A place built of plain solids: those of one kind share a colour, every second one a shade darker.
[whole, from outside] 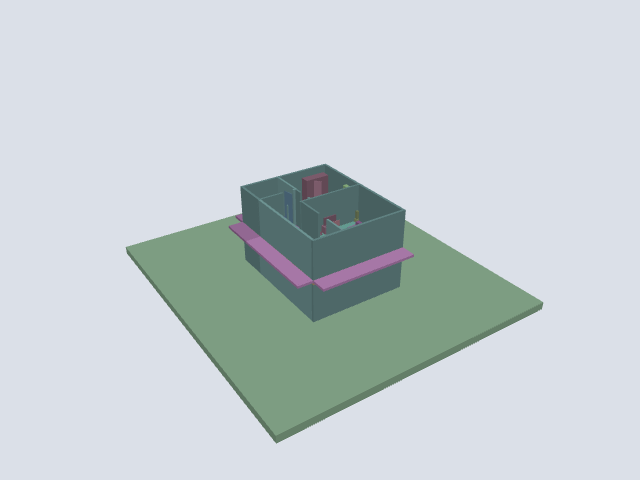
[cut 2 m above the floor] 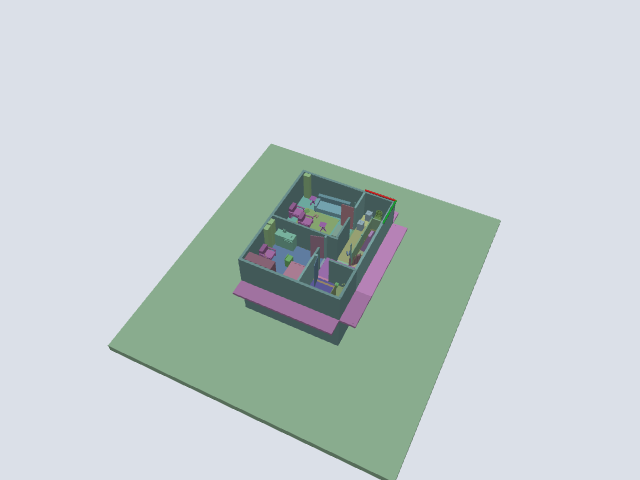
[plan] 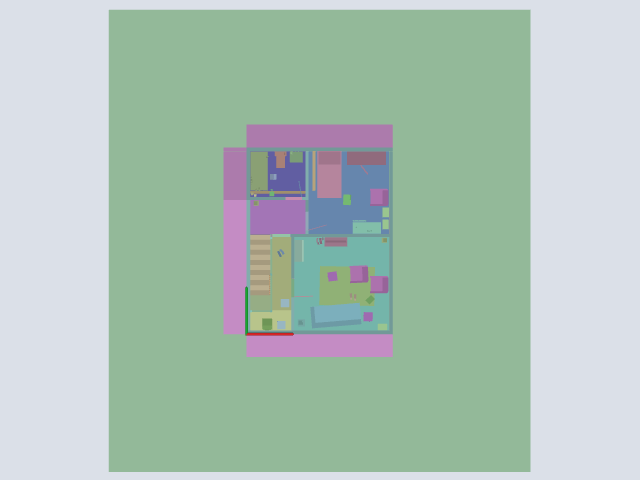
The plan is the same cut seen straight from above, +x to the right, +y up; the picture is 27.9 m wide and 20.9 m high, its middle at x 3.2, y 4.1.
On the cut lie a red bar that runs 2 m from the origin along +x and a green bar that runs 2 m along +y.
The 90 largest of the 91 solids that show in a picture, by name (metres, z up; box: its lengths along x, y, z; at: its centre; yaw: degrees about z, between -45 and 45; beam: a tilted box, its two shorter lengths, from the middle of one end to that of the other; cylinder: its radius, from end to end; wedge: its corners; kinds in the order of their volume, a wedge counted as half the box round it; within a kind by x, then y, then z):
{
 "under_1": {"box": [18.37, 20.13, 0.5], "at": [3.19, 4.07, -0.33]},
 "wall_1": {"box": [0.16, 5.68, 2.48], "at": [0.08, 3.0, 3.99]},
 "wall_2": {"box": [0.16, 5.95, 2.75], "at": [0.08, 3.13, 1.07]},
 "wall_3": {"box": [0.16, 2.0, 2.48], "at": [0.08, 6.97, 3.99]},
 "wall_4": {"box": [0.16, 1.73, 2.75], "at": [0.08, 7.11, 1.07]},
 "wall_5": {"box": [1.7, 0.13, 2.48], "at": [0.85, 5.91, 3.99]},
 "wall_6": {"box": [0.13, 1.45, 2.48], "at": [2.02, 0.89, 3.99]},
 "wall_7": {"box": [0.13, 1.8, 2.48], "at": [2.02, 3.33, 3.99]},
 "wall_8": {"box": [0.28, 0.13, 2.48], "at": [2.56, 5.91, 3.99]},
 "wall_9": {"box": [0.13, 0.15, 2.48], "at": [2.63, 4.43, 3.99]},
 "wall_10": {"box": [0.13, 0.51, 2.48], "at": [2.63, 5.58, 3.99]},
 "wall_11": {"box": [0.13, 2.0, 2.48], "at": [2.63, 6.97, 3.99]},
 "wall_12": {"box": [6.37, 0.16, 5.53], "at": [3.19, 0.08, 2.46]},
 "wall_13": {"box": [6.37, 0.16, 5.53], "at": [3.19, 8.05, 2.46]},
 "wall_14": {"box": [4.46, 0.13, 2.48], "at": [4.14, 4.29, 3.99]},
 "wall_15": {"box": [0.16, 4.07, 5.53], "at": [6.29, 2.19, 2.46]},
 "wall_16": {"box": [0.16, 3.61, 5.53], "at": [6.29, 6.17, 2.46]},
 "stair_1": {"box": [0.88, 2.67, 0.51], "at": [0.6, 3.03, -0.04]},
 "stair_2": {"box": [0.88, 2.45, 0.72], "at": [0.6, 3.14, 0.06]},
 "stair_3": {"box": [0.88, 2.23, 0.93], "at": [0.6, 3.25, 0.17]},
 "stair_4": {"box": [0.88, 2.01, 1.15], "at": [0.6, 3.36, 0.27]},
 "stair_5": {"box": [0.88, 1.79, 1.36], "at": [0.6, 3.47, 0.38]},
 "stair_6": {"box": [0.88, 1.57, 1.57], "at": [0.6, 3.58, 0.48]},
 "stair_7": {"box": [0.88, 1.35, 1.78], "at": [0.6, 3.69, 0.59]},
 "stair_8": {"box": [0.88, 1.13, 1.99], "at": [0.6, 3.8, 0.7]},
 "stair_9": {"box": [0.88, 0.91, 2.2], "at": [0.6, 3.91, 0.8]},
 "stair_10": {"box": [0.88, 0.69, 2.42], "at": [0.6, 4.02, 0.91]},
 "stair_11": {"box": [0.88, 0.47, 2.63], "at": [0.6, 4.13, 1.01]},
 "stair_12": {"box": [0.88, 0.25, 2.84], "at": [0.6, 4.24, 1.12]},
 "floor_kitchen_1": {"box": [6.05, 1.56, 0.5], "at": [3.19, 0.94, -0.25]},
 "upper_floor_next_1": {"box": [1.0, 0.16, 0.16], "at": [-0.5, 0.08, 2.67]},
 "upper_floor_next_2": {"box": [1.0, 5.68, 0.16], "at": [-0.5, 3.0, 2.67]},
 "upper_floor_next_3": {"box": [1.0, 0.13, 0.16], "at": [-0.5, 5.91, 2.67]},
 "upper_floor_next_4": {"box": [1.0, 2.0, 0.16], "at": [-0.5, 6.97, 2.67]},
 "upper_floor_next_5": {"box": [1.0, 0.16, 0.16], "at": [-0.5, 8.05, 2.67]},
 "upper_floor_next_6": {"box": [6.37, 1.0, 0.16], "at": [3.19, -0.5, 2.67]},
 "upper_floor_next_7": {"box": [6.37, 1.0, 0.16], "at": [3.19, 8.63, 2.67]},
 "upper_floor_living_1": {"box": [4.13, 4.07, 0.16], "at": [4.14, 2.19, 2.67]},
 "floor_store_1": {"box": [2.71, 1.73, 0.5], "at": [1.51, 7.11, -0.25]},
 "wardrobe_1": {"box": [0.06, 0.53, 1.76], "at": [5.12, 7.17, 3.74], "yaw": 37.6},
 "wardrobe_2": {"box": [1.69, 0.6, 2.0], "at": [5.23, 7.66, 3.75]},
 "upper_floor_bedroom_1": {"box": [3.51, 3.61, 0.16], "at": [4.46, 6.17, 2.67]},
 "child_bed_1": {"box": [1.06, 2.06, 0.4], "at": [3.61, 6.96, 3.13]},
 "child_bed_2": {"box": [0.96, 0.55, 0.2], "at": [3.61, 7.67, 3.33]},
 "sofa_1": {"box": [0.17, 0.92, 0.18], "at": [2.9, 0.74, 3.29], "yaw": 4.8},
 "sofa_2": {"box": [2.16, 0.93, 0.34], "at": [3.89, 0.81, 3.03], "yaw": 4.8},
 "sofa_3": {"box": [2.16, 0.23, 0.39], "at": [3.92, 0.45, 3.39], "yaw": 4.8},
 "sofa_4": {"box": [0.17, 0.92, 0.18], "at": [4.88, 0.9, 3.29], "yaw": 4.8},
 "fridge_1": {"box": [0.75, 0.7, 1.72], "at": [1.48, 0.52, 0.86]},
 "upper_floor_bath_1": {"box": [2.41, 2.0, 0.16], "at": [1.36, 6.97, 2.67]},
 "upper_floor_gallery_1": {"box": [1.79, 0.88, 0.16], "at": [1.05, 0.6, 2.67]},
 "upper_floor_gallery_2": {"box": [0.91, 3.19, 0.16], "at": [1.5, 2.63, 2.67]},
 "billy_1": {"box": [0.42, 0.28, 2.02], "at": [5.92, 0.31, 3.76]},
 "billy_2": {"box": [0.28, 0.42, 2.02], "at": [6.06, 4.78, 3.76]},
 "billy_3": {"box": [0.28, 0.42, 2.02], "at": [6.06, 5.3, 3.76]},
 "china_cabinet_1": {"box": [0.33, 0.95, 1.07], "at": [2.25, 3.63, 4.11]},
 "china_cabinet_2": {"box": [0.4, 0.95, 0.83], "at": [2.29, 3.63, 3.16]},
 "chest_drawers_1": {"box": [1.24, 0.5, 1.03], "at": [5.24, 4.62, 3.27]},
 "upper_floor_landing_1": {"box": [2.41, 1.48, 0.16], "at": [1.36, 5.1, 2.67]},
 "bathtub_1": {"box": [0.76, 1.7, 0.44], "at": [0.55, 7.1, 2.97]},
 "wall_band_1": {"box": [3.0, 0.13, 0.31], "at": [1.5, 6.17, 2.59]},
 "wall_band_2": {"box": [0.13, 1.73, 0.31], "at": [2.94, 7.11, 2.59]},
 "wall_band_3": {"box": [6.37, 0.16, 0.31], "at": [3.19, 0.08, 2.59]},
 "armchair_frame_1": {"box": [0.74, 0.63, 0.18], "at": [4.89, 2.61, 3.07], "yaw": 2.5},
 "armchair_frame_2": {"box": [0.26, 0.62, 0.41], "at": [5.17, 2.62, 3.36], "yaw": 2.5},
 "armchair_frame_3": {"box": [0.74, 0.63, 0.18], "at": [5.77, 2.15, 3.07]},
 "armchair_frame_4": {"box": [0.74, 0.63, 0.18], "at": [5.77, 5.95, 3.07]},
 "armchair_frame_5": {"box": [0.26, 0.62, 0.41], "at": [6.05, 2.15, 3.36]},
 "armchair_frame_6": {"box": [0.26, 0.62, 0.41], "at": [6.05, 5.96, 3.36]},
 "rug_1": {"box": [2.4, 1.7, 0.08], "at": [4.38, 2.1, 2.72], "yaw": -1.0},
 "stair_guard_1": {"box": [0.88, 0.08, 0.95], "at": [0.6, 1.0, 3.22]},
 "stair_guard_2": {"box": [0.08, 3.19, 0.95], "at": [1.08, 2.63, 3.22]},
 "tv_board_1": {"box": [1.0, 0.4, 0.48], "at": [3.89, 4.02, 2.99]},
 "tv_board_2": {"box": [0.72, 0.24, 0.044], "at": [3.89, 4.02, 3.25]},
 "tv_board_3": {"box": [0.9, 0.09, 0.52], "at": [3.89, 4.03, 3.53]},
 "laundry_basket_1": {"box": [0.37, 0.37, 0.6], "at": [1.52, 0.4, 3.05]},
 "laundry_basket_2": {"box": [0.37, 0.37, 0.6], "at": [1.67, 1.35, 3.05]},
 "hamper_1": {"box": [0.33, 0.46, 0.61], "at": [4.37, 5.85, 3.05], "yaw": -2.5},
 "wc_1": {"box": [0.38, 0.54, 0.09], "at": [1.49, 7.51, 3.15]},
 "wc_2": {"box": [0.51, 0.21, 0.45], "at": [1.49, 7.86, 3.3]},
 "leaf_bedroom_door_1": {"box": [0.82, 0.035, 2.15], "at": [3.09, 4.64, 3.83], "yaw": 16.0},
 "leaf_living_door_1": {"box": [0.82, 0.035, 2.15], "at": [2.49, 1.64, 3.83], "yaw": 2.0},
 "pedestal_basin_1": {"box": [0.57, 0.48, 0.2], "at": [2.17, 7.71, 3.54]},
 "leaf_bath_door_1": {"box": [0.035, 0.72, 2.15], "at": [2.34, 6.32, 3.83], "yaw": 10.0},
 "upper_floor_gap_gallery_opening_1": {"box": [0.82, 0.13, 0.16], "at": [1.5, 4.29, 2.67]},
 "upper_floor_gap_living_door_1": {"box": [0.13, 0.82, 0.16], "at": [2.02, 2.02, 2.67]},
 "chair_spindle_1": {"box": [0.44, 0.43, 0.04], "at": [0.9, 0.47, 3.18]},
 "sill_bath_door_1": {"box": [0.72, 0.13, 0.08], "at": [2.06, 5.91, 2.72]},
 "magazines_1": {"box": [0.33, 0.26, 0.08], "at": [5.39, 1.5, 2.74], "yaw": 44.2},
 "side_table_1": {"box": [0.4, 0.4, 0.021], "at": [5.3, 0.76, 3.29], "yaw": -1.0}
}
